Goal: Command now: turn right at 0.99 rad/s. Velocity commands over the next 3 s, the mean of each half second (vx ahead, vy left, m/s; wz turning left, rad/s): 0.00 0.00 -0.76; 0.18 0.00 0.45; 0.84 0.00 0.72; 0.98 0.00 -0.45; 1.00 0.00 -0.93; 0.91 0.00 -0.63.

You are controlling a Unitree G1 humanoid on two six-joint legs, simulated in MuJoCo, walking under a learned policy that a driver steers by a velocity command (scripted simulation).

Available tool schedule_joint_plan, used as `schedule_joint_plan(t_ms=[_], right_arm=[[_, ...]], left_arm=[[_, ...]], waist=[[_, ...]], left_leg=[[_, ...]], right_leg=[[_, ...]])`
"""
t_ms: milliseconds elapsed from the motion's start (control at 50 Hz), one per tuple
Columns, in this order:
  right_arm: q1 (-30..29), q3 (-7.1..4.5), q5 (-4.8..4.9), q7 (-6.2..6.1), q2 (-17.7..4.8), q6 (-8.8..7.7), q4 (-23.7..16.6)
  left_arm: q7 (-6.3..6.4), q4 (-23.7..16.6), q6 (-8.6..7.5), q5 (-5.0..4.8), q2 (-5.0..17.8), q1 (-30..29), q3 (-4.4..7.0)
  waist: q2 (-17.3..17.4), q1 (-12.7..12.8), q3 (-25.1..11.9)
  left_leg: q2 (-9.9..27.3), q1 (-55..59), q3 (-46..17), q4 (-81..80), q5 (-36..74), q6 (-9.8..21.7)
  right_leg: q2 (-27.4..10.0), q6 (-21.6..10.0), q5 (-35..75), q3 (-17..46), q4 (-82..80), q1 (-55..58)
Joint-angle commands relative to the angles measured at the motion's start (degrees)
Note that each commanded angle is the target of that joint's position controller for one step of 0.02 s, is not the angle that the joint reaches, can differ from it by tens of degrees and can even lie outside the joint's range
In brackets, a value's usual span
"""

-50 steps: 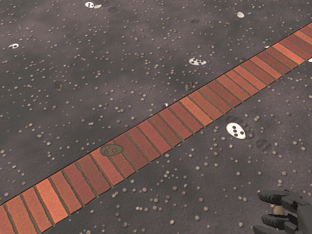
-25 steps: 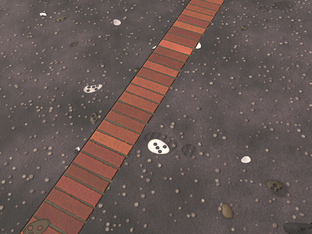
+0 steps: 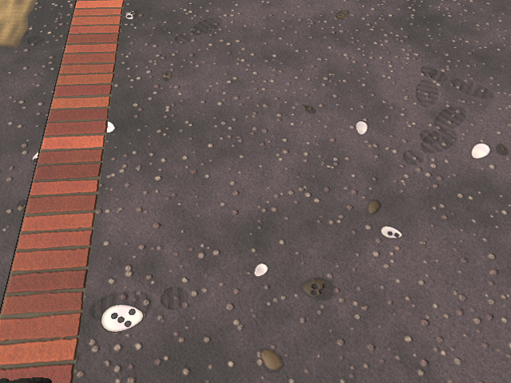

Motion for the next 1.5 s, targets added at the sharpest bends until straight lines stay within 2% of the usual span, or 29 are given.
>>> schedule_joint_plan(t_ms=[20,200,260,280,300,320,340,360,400,560,680,720,740,760,780,820,900,980,1000,1040,1060,1080,1100,1140,1380,1420,1460,1480,1500], right_arm=[[-3.47,-1.27,-0.23,-1.15,-7.75,-0.39,-5.07],[-1.62,-3.31,1.02,1.49,-12.53,-0.07,-4.31],[-1.59,-3.35,3.00,2.33,-11.83,-0.52,-3.41],[1.18,-2.67,3.16,2.66,-9.31,-0.62,-2.00],[0.94,-1.52,0.98,2.90,-6.27,-0.76,-3.52],[-1.00,-0.80,-0.75,2.44,-5.10,-0.97,-6.82],[-5.16,-1.73,0.31,1.89,-8.64,-0.77,-6.31],[-5.76,-1.68,1.57,1.53,-8.46,-0.52,-6.41],[-3.02,-1.76,0.69,0.59,-8.51,0.10,-4.61],[1.43,0.91,0.98,1.86,-3.45,1.02,-1.99],[1.57,-0.12,2.08,2.67,-7.69,0.89,-4.60],[3.08,-0.96,1.66,2.61,-10.51,0.54,-5.05],[4.47,-2.25,2.05,2.00,-14.34,0.38,-4.88],[8.48,-2.56,1.17,2.02,-14.86,0.01,-4.91],[13.79,-2.54,0.88,1.96,-13.93,-1.04,-3.57],[11.07,-2.09,2.96,1.74,-11.60,-2.32,-3.88],[8.98,-1.98,2.75,0.01,-11.19,-1.48,-6.10],[5.28,-1.81,3.46,0.16,-10.93,-1.13,-9.71],[2.86,-3.59,-1.79,2.83,-14.75,0.36,-8.85],[-0.68,-2.34,-0.68,3.66,-8.46,0.17,-11.16],[-2.12,-0.07,0.26,3.56,-1.15,-0.53,-14.70],[-0.94,0.72,0.22,3.61,-1.69,-0.62,-16.26],[-1.55,0.18,-0.47,3.99,-4.83,-0.44,-15.46],[0.74,-0.63,-1.32,6.08,-7.38,-0.21,-12.98],[-15.74,3.06,-1.59,9.12,-3.65,-0.44,-15.59],[-12.59,3.20,-1.93,8.03,-3.70,-0.56,-14.39],[6.51,1.25,-1.98,6.23,-7.40,-0.96,-9.14],[18.33,-0.39,-2.32,5.20,-10.68,-1.37,-5.27],[18.34,-2.14,-2.58,3.97,-17.77,-1.53,-4.05]], left_arm=[[-0.19,-4.50,-0.39,-0.67,3.01,-0.94,0.56],[-1.33,-4.97,0.55,-0.22,1.77,-2.59,-0.02],[-1.65,-3.77,1.46,-0.02,1.71,0.50,0.81],[-1.03,-2.14,1.38,0.30,3.67,4.53,1.80],[-0.02,-1.92,0.77,0.30,10.32,8.55,3.55],[0.04,-3.48,-0.61,2.31,14.03,5.10,3.39],[-0.65,-3.60,-2.02,2.97,9.11,5.82,2.28],[-0.55,-2.04,-2.89,2.68,7.27,4.42,1.27],[0.28,-1.69,-3.01,0.93,4.20,-1.38,0.11],[0.74,1.71,-3.70,2.85,-1.84,-4.76,-2.95],[1.39,4.94,-2.58,1.34,4.21,-3.59,-0.85],[2.15,5.36,-2.67,1.50,2.48,-1.38,-0.69],[2.32,3.55,-3.05,2.90,0.41,-2.44,-0.92],[2.52,1.47,-3.30,3.11,-0.72,-9.75,-1.38],[1.88,0.63,-3.75,2.21,-0.74,-10.35,-1.19],[-0.33,1.29,-5.16,-0.01,-0.17,-8.59,-0.70],[-2.11,1.65,-8.96,0.47,-2.16,-11.18,-0.87],[-2.47,2.99,-10.50,-0.92,-2.46,-7.35,-0.73],[-2.09,5.51,-7.52,3.06,-1.89,-1.69,-1.68],[0.07,7.38,-6.50,3.18,2.64,9.85,-0.46],[0.80,6.75,-6.82,4.44,9.96,14.70,0.48],[0.76,6.04,-6.83,5.66,12.47,9.05,1.10],[0.41,5.02,-7.07,5.19,8.18,5.34,0.00],[0.03,5.55,-7.62,3.96,3.70,4.42,-1.62],[-0.41,16.05,-9.92,3.89,2.48,18.88,-2.66],[0.04,18.31,-9.43,3.51,5.09,20.13,-2.52],[0.52,19.35,-8.31,3.16,9.19,19.38,-1.96],[0.64,17.93,-8.29,2.56,9.01,16.08,-2.13],[-1.24,13.67,-8.63,2.09,-0.94,18.51,-4.26]], waist=[[9.45,-0.29,-3.89],[12.96,-1.46,-7.48],[11.84,1.49,-8.54],[7.07,2.92,-9.76],[-8.14,3.38,-10.22],[-17.67,1.62,-14.08],[-8.66,6.29,-16.70],[-6.89,4.43,-13.34],[-4.64,1.28,-10.08],[-5.59,0.48,-9.79],[-4.57,0.76,-3.54],[3.21,1.48,-4.07],[15.08,2.77,-5.14],[19.92,-2.65,-4.94],[16.61,-4.34,-9.07],[11.17,-1.65,-5.87],[11.45,-1.55,-4.28],[13.53,1.43,-3.85],[12.97,2.72,-4.68],[3.78,9.23,-5.74],[-11.91,10.77,-7.97],[-9.74,5.97,-5.93],[-3.14,4.25,-3.15],[-2.83,2.44,-2.50],[-2.04,5.76,8.58],[-4.40,3.02,4.58],[-7.31,-7.65,-7.60],[-5.83,-14.46,-13.20],[11.40,-7.68,-20.34]], left_leg=[[14.09,9.77,-9.01,-10.24,9.37,10.86],[19.15,12.35,3.33,-7.47,17.53,9.82],[19.08,10.87,6.26,0.11,17.78,5.87],[16.29,5.30,9.19,7.66,14.33,2.33],[10.05,-12.12,12.76,24.91,-8.58,-2.85],[4.04,-25.20,6.26,38.95,-27.83,-6.06],[4.65,-24.76,-0.60,45.39,-26.51,-5.62],[5.49,-24.83,-1.61,45.31,-21.86,-4.34],[5.95,-23.03,-2.10,41.15,-13.46,-4.33],[5.67,-4.72,-0.89,18.78,-5.76,-5.14],[2.78,-4.72,3.10,9.54,-5.16,-0.98],[5.79,-0.79,-3.87,3.71,16.36,2.89],[12.88,2.98,-16.92,0.15,25.12,9.39],[18.97,8.01,-31.03,-6.27,26.35,18.03],[20.32,13.74,-34.77,-9.68,7.09,20.25],[16.93,12.87,-34.18,-13.41,-29.90,15.32],[10.83,6.12,-27.69,-14.68,-23.79,12.11],[7.21,-4.05,-26.19,-11.31,-18.38,10.99],[2.32,-5.87,-21.74,-7.46,-19.23,9.24],[-2.94,-26.22,-18.18,7.27,-23.61,4.43],[-7.63,-34.80,-10.39,26.25,-25.55,2.75],[-1.72,-40.41,-8.98,35.96,-17.06,2.58],[1.80,-40.51,-8.76,40.83,-11.04,2.81],[3.47,-36.76,-6.84,42.76,-5.48,1.31],[1.85,-27.33,4.98,20.84,1.67,5.43],[-3.42,-15.57,9.88,16.50,-4.66,8.74],[-8.14,7.21,8.84,13.51,-8.76,11.58],[-4.18,25.99,1.15,8.41,-5.96,12.70],[13.44,45.32,-26.36,4.38,-25.81,15.20]], right_leg=[[-5.37,2.12,2.85,-4.23,2.59,-7.53],[-7.64,0.57,1.68,-10.69,-21.09,7.07],[-4.90,-3.43,6.77,-12.01,-36.37,17.46],[-3.80,-5.91,14.91,-9.81,-43.07,27.22],[-15.57,-10.84,40.40,7.46,-44.53,40.43],[-27.97,-23.44,51.15,22.32,-42.50,40.08],[-26.31,-24.40,47.37,18.43,-44.10,37.78],[-22.75,-20.86,41.98,12.77,-44.19,34.80],[-18.01,-15.99,36.78,7.51,-44.32,30.38],[-15.06,-15.16,28.56,0.53,-45.98,23.66],[-18.38,-14.41,21.74,2.77,-41.93,23.27],[-13.39,-8.78,13.57,-2.33,-33.57,21.10],[-4.74,-3.25,6.73,-10.75,-22.95,13.77],[2.72,-0.43,-9.88,-8.67,-12.09,3.29],[1.38,-0.90,-17.98,-2.71,-2.31,-2.45],[-2.84,-3.11,-9.85,-0.04,-5.19,-7.36],[-0.69,-1.37,-0.86,-3.19,-21.52,3.18],[1.50,0.43,2.64,-4.67,-35.96,18.16],[2.77,0.33,3.26,-8.29,-40.53,23.35],[-4.52,-1.09,3.91,-3.43,-43.98,46.26],[-23.32,-4.11,-19.92,20.22,-53.94,48.98],[-31.45,-9.27,-30.16,37.49,-58.99,41.93],[-29.79,-10.65,-28.60,33.41,-57.28,38.30],[-21.90,-7.97,-16.57,16.07,-56.50,34.93],[-18.51,-8.47,23.24,-14.61,-65.52,34.39],[-19.00,-8.58,62.14,-18.62,-56.69,37.64],[-20.89,-8.84,84.28,-19.01,-31.68,35.69],[-18.78,-7.93,71.23,-19.50,-13.43,22.82],[-9.12,-5.54,5.75,-16.95,10.25,-2.15]])
Next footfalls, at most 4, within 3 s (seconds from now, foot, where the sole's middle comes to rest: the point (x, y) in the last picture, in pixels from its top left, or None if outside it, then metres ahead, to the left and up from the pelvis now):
0.28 right None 0.02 -0.16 -0.77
0.70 left None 0.09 0.06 -0.77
1.04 right None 0.12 -0.21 -0.77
1.48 left None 0.45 0.13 -0.77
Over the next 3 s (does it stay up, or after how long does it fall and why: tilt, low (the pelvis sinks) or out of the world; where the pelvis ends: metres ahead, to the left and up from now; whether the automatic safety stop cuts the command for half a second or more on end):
stays up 1.60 -0.04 0.00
